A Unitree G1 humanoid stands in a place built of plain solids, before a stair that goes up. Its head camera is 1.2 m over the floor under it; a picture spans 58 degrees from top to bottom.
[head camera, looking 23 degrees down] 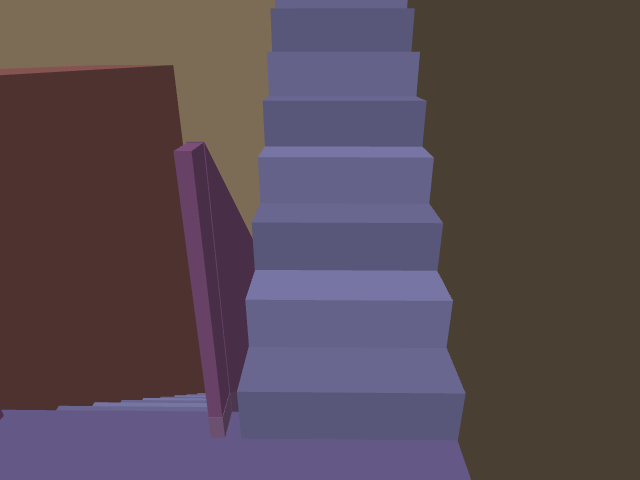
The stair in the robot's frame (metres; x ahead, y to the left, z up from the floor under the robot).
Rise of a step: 0.20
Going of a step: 0.23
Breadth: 0.74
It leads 1 degrees to the right of straight ahead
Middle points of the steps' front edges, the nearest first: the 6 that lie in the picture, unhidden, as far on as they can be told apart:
1.09 -0.10 0.20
1.32 -0.10 0.41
1.56 -0.10 0.61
1.79 -0.11 0.81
2.02 -0.11 1.02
2.26 -0.11 1.22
